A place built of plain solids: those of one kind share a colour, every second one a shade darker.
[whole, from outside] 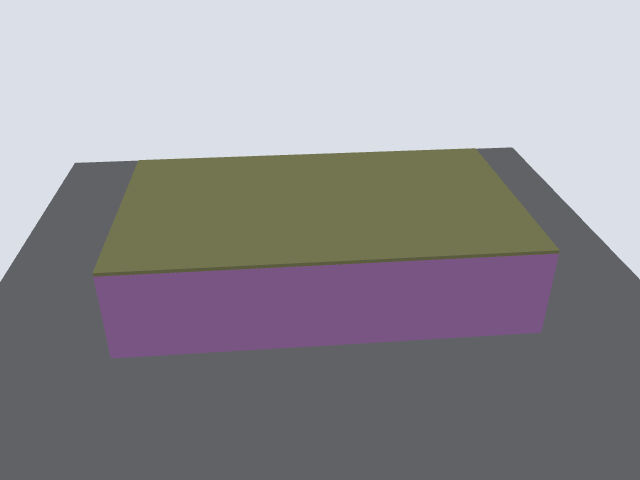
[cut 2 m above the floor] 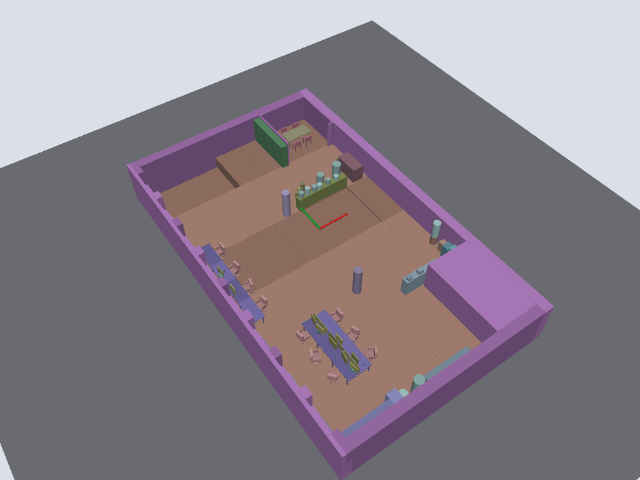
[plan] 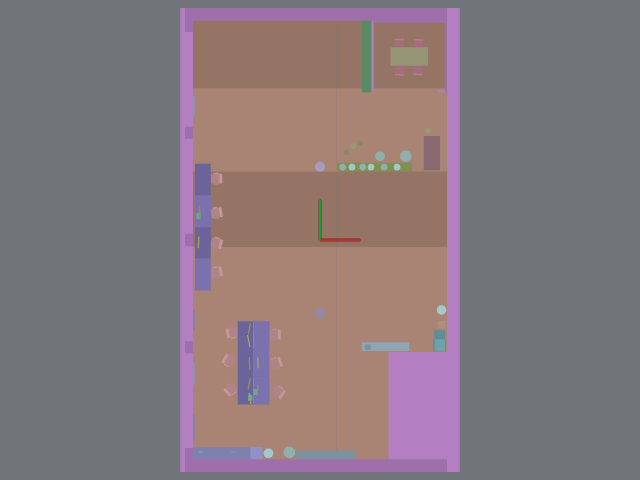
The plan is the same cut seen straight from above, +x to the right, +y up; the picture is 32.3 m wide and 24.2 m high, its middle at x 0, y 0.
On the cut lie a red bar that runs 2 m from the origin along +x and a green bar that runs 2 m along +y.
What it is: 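An open-plan office floor, part of it under refit; desks in benches, packed with the room that their use needs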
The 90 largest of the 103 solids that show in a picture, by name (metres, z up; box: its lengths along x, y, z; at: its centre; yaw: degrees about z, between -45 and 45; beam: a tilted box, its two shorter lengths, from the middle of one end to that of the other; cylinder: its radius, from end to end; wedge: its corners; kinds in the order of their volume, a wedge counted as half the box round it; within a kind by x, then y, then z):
{
 "wall_1": {"box": [0.24, 23.4, 2.21], "at": [-6.93, 0.0, 2.96]},
 "wall_2": {"box": [0.65, 23.4, 1.9], "at": [-6.72, 0.0, 0.9]},
 "wall_3": {"box": [0.41, 1.21, 2.21], "at": [-6.61, -11.09, 2.96]},
 "wall_4": {"box": [0.41, 0.63, 2.21], "at": [-6.61, -8.1, 2.96]},
 "wall_5": {"box": [0.41, 0.63, 2.21], "at": [-6.61, -5.4, 2.96]},
 "wall_6": {"box": [0.41, 0.63, 2.21], "at": [-6.61, -2.7, 2.96]},
 "wall_7": {"box": [0.41, 0.63, 2.21], "at": [-6.61, 0.0, 2.96]},
 "wall_8": {"box": [0.41, 0.63, 2.21], "at": [-6.61, 2.7, 2.96]},
 "wall_9": {"box": [0.41, 0.63, 2.21], "at": [-6.61, 5.4, 2.96]},
 "wall_10": {"box": [0.41, 0.63, 2.21], "at": [-6.61, 8.1, 2.96]},
 "wall_11": {"box": [0.41, 1.21, 2.21], "at": [-6.61, 11.09, 2.96]},
 "wall_12": {"box": [12.8, 0.65, 5.19], "at": [0.0, -11.38, 2.54]},
 "wall_13": {"box": [12.8, 0.65, 5.19], "at": [0.0, 11.38, 2.54]},
 "wall_14": {"box": [0.1, 3.6, 2.7], "at": [2.65, 9.25, 2.36]},
 "wall_15": {"box": [3.6, 0.1, 2.7], "at": [4.5, 11.0, 2.36]},
 "wall_16": {"box": [2.95, 5.4, 4.13], "at": [4.92, -8.35, 3.07]},
 "wall_17": {"box": [0.34, 0.1, 2.7], "at": [6.13, 7.5, 2.36]},
 "wall_18": {"box": [0.1, 3.6, 2.7], "at": [6.35, 9.25, 2.36]},
 "wall_19": {"box": [0.65, 23.4, 5.19], "at": [6.72, 0.0, 2.54]},
 "floor_1": {"box": [5.25, 3.4, 0.16], "at": [-3.78, 9.35, 0.03]},
 "floor_2": {"box": [5.25, 10.7, 1.06], "at": [-3.77, -5.7, 0.48]},
 "floor_3": {"box": [5.25, 3.8, 1.06], "at": [-3.77, 1.55, 0.48]},
 "floor_4": {"box": [5.25, 4.2, 1.06], "at": [-3.77, 5.55, 0.48]},
 "floor_5": {"box": [2.0, 10.7, 1.06], "at": [-0.15, -5.7, 0.48]},
 "floor_6": {"box": [2.0, 3.8, 1.06], "at": [-0.15, 1.55, 0.48]},
 "floor_7": {"box": [2.0, 4.2, 1.06], "at": [-0.15, 5.55, 0.48]},
 "floor_8": {"box": [2.0, 3.4, 1.06], "at": [-0.15, 9.35, 0.48]},
 "floor_9": {"box": [3.8, 10.7, 1.06], "at": [2.75, -5.7, 0.48]},
 "floor_10": {"box": [3.8, 3.8, 0.98], "at": [2.75, 1.55, 0.44]},
 "floor_11": {"box": [3.8, 4.2, 1.06], "at": [2.75, 5.55, 0.48]},
 "floor_12": {"box": [3.8, 3.4, 1.06], "at": [2.75, 9.35, 0.48]},
 "floor_13": {"box": [1.75, 10.7, 1.06], "at": [5.53, -5.7, 0.48]},
 "floor_14": {"box": [1.75, 3.8, 1.06], "at": [5.53, 1.55, 0.48]},
 "floor_15": {"box": [1.75, 4.2, 1.06], "at": [5.53, 5.55, 0.48]},
 "floor_16": {"box": [1.75, 3.4, 1.06], "at": [5.53, 9.35, 0.48]},
 "roof_1": {"box": [14.1, 23.4, 0.2], "at": [0.0, 0.0, 5.24]},
 "store_1": {"box": [3.0, 0.44, 1.59], "at": [0.3, -10.83, 1.8]},
 "store_2": {"box": [0.33, 0.25, 0.28], "at": [3.19, -5.4, 2.32]},
 "store_3": {"box": [2.4, 0.44, 1.18], "at": [3.3, -5.38, 1.59]},
 "lockers_1": {"box": [0.48, 3.6, 1.84], "at": [2.36, 9.25, 1.92]},
 "counter_1": {"box": [2.9, 0.34, 0.7], "at": [-4.95, -10.88, 2.78]},
 "counter_2": {"box": [2.9, 0.6, 0.9], "at": [-4.95, -10.75, 1.46]},
 "counter_3": {"box": [0.6, 0.62, 1.99], "at": [-3.2, -10.74, 2.0]},
 "column_1": {"cylinder": 0.26, "from": [0.0, -3.7, 1.01], "to": [0.0, -3.7, 5.14]},
 "column_2": {"cylinder": 0.26, "from": [0.0, 3.7, 1.01], "to": [0.0, 3.7, 5.14]},
 "joinery_1": {"box": [3.8, 0.45, 0.95], "at": [2.75, 3.67, 1.48]},
 "stack_1": {"box": [0.82, 1.72, 1.08], "at": [5.64, 4.38, 1.54]},
 "plant_1": {"cylinder": 0.25, "from": [-2.6, -10.75, 1.54], "to": [-2.6, -10.75, 2.55]},
 "plant_2": {"cylinder": 0.29, "from": [-1.55, -10.7, 1.54], "to": [-1.55, -10.7, 2.74]},
 "plant_3": {"cylinder": 0.17, "from": [1.61, 3.67, 1.96], "to": [1.61, 3.67, 2.49]},
 "plant_4": {"cylinder": 0.24, "from": [3.02, 4.22, 1.5], "to": [3.02, 4.22, 2.46]},
 "plant_5": {"cylinder": 0.29, "from": [4.33, 4.22, 1.55], "to": [4.33, 4.22, 2.7]},
 "plant_6": {"cylinder": 0.24, "from": [6.12, -3.52, 1.66], "to": [6.12, -3.52, 2.82]},
 "chair_1": {"box": [0.47, 0.48, 0.09], "at": [-5.26, 1.36, 1.45], "yaw": 10.3},
 "chair_2": {"box": [0.47, 0.48, 0.09], "at": [-5.26, 3.09, 1.45], "yaw": 2.4},
 "chair_3": {"box": [0.14, 0.49, 0.48], "at": [-5.0, -1.59, 1.74], "yaw": 11.3},
 "chair_4": {"box": [0.14, 0.49, 0.48], "at": [-5.0, 1.41, 1.74], "yaw": 10.3},
 "chair_5": {"box": [0.14, 0.49, 0.48], "at": [-5.0, 3.1, 1.74], "yaw": 2.4},
 "chair_6": {"box": [0.14, 0.49, 0.49], "at": [-4.67, -7.68, 1.71], "yaw": 41.3},
 "chair_7": {"box": [0.14, 0.49, 0.49], "at": [-4.65, -4.7, 1.71], "yaw": 8.5},
 "chair_8": {"box": [0.47, 0.48, 0.09], "at": [-4.57, -6.11, 1.42], "yaw": -32.0},
 "chair_9": {"box": [0.47, 0.48, 0.09], "at": [-4.48, -7.51, 1.42], "yaw": 41.3},
 "chair_10": {"box": [0.47, 0.48, 0.09], "at": [-4.39, -4.66, 1.42], "yaw": 8.5},
 "chair_11": {"box": [0.47, 0.48, 0.09], "at": [-2.31, -4.77, 1.42], "yaw": -0.5},
 "chair_12": {"box": [0.47, 0.48, 0.09], "at": [-2.26, -6.23, 1.42], "yaw": 21.2},
 "chair_13": {"box": [0.47, 0.48, 0.09], "at": [-2.13, -7.65, 1.42], "yaw": -32.7},
 "chair_14": {"box": [0.14, 0.49, 0.49], "at": [-2.05, -4.77, 1.71], "yaw": -0.5},
 "chair_15": {"box": [0.14, 0.49, 0.49], "at": [-2.01, -6.13, 1.71], "yaw": 21.2},
 "chair_16": {"box": [0.14, 0.49, 0.49], "at": [-1.91, -7.79, 1.71], "yaw": -32.7},
 "desk_1": {"box": [0.8, 1.6, 0.032], "at": [-5.9, -1.75, 1.73]},
 "desk_2": {"box": [0.8, 1.6, 0.032], "at": [-5.9, -0.15, 1.73]},
 "desk_3": {"box": [0.8, 1.6, 0.032], "at": [-5.9, 1.45, 1.73]},
 "desk_4": {"box": [0.8, 1.6, 0.032], "at": [-5.9, 3.05, 1.73]},
 "desk_5": {"box": [0.8, 1.4, 0.032], "at": [-3.75, -7.6, 1.73]},
 "desk_6": {"box": [0.8, 1.4, 0.032], "at": [-3.75, -6.2, 1.73]},
 "desk_7": {"box": [0.8, 1.4, 0.032], "at": [-3.75, -4.8, 1.73]},
 "desk_8": {"box": [0.8, 1.4, 0.032], "at": [-2.95, -7.6, 1.73]},
 "desk_9": {"box": [0.8, 1.4, 0.032], "at": [-2.95, -6.2, 1.73]},
 "desk_10": {"box": [0.8, 1.4, 0.032], "at": [-2.95, -4.8, 1.73]},
 "copier_1": {"box": [0.54, 0.44, 0.96], "at": [6.03, -4.77, 1.49]},
 "copier_2": {"box": [0.52, 0.58, 0.14], "at": [6.04, -5.3, 2.1]},
 "radiator_1": {"box": [0.09, 1.31, 0.51], "at": [-6.36, -9.45, 1.4]},
 "radiator_2": {"box": [0.09, 1.12, 0.51], "at": [-6.36, -6.75, 1.4]},
 "radiator_3": {"box": [0.09, 1.04, 0.51], "at": [-6.36, -4.05, 1.4]},
 "radiator_4": {"box": [0.09, 1.05, 0.51], "at": [-6.36, 6.75, 1.4]},
 "tub_1": {"cylinder": 0.24, "from": [6.12, -3.52, 1.01], "to": [6.12, -3.52, 1.66]},
 "bin_1": {"box": [0.4, 0.38, 0.73], "at": [6.14, -4.27, 1.37]},
 "table_1": {"box": [1.9, 0.93, 0.04], "at": [4.5, 9.25, 1.73]},
 "screen_1": {"box": [0.07, 0.61, 0.49], "at": [-3.57, -7.25, 1.99], "yaw": -10.6},
 "screen_2": {"box": [0.07, 0.64, 0.5], "at": [-3.55, -6.21, 2.0], "yaw": 1.8}
}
